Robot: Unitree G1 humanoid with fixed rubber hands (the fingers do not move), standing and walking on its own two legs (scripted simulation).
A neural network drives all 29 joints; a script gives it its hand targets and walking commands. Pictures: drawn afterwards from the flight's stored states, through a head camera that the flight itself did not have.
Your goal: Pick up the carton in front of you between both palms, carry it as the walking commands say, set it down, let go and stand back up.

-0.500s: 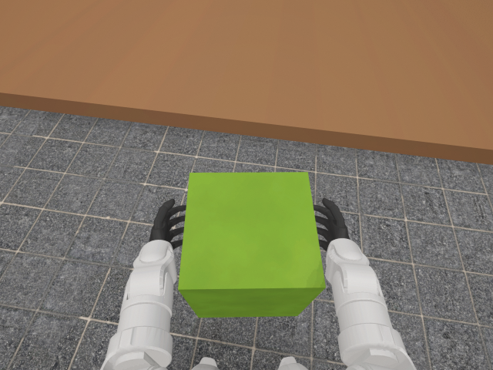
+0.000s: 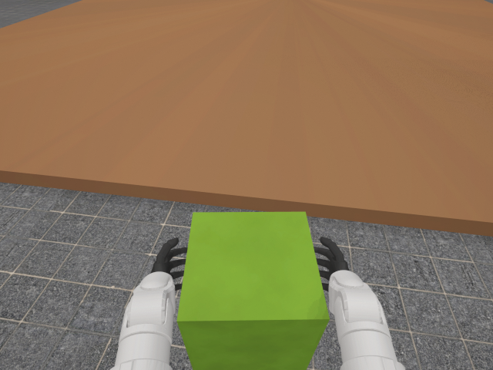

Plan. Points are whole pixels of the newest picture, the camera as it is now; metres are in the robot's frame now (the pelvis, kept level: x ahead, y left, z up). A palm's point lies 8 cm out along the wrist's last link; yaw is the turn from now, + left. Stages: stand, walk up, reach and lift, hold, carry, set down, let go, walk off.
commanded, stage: reach and lift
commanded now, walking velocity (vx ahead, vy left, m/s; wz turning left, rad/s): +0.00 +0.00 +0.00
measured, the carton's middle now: (249, 295) +0.30 +0.00 -0.05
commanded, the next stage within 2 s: hold in 0.86 s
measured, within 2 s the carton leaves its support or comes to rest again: neither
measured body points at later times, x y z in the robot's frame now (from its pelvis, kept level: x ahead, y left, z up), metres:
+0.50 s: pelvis +0.00 +0.00 +0.00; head -0.02 +0.00 +0.45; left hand +0.31 +0.15 +0.02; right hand +0.31 -0.15 +0.02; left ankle +0.02 +0.13 -0.74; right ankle +0.01 -0.13 -0.74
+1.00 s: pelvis +0.01 +0.00 +0.01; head -0.03 +0.00 +0.45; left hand +0.30 +0.15 +0.05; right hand +0.30 -0.15 +0.05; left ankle +0.02 +0.13 -0.74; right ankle +0.01 -0.13 -0.74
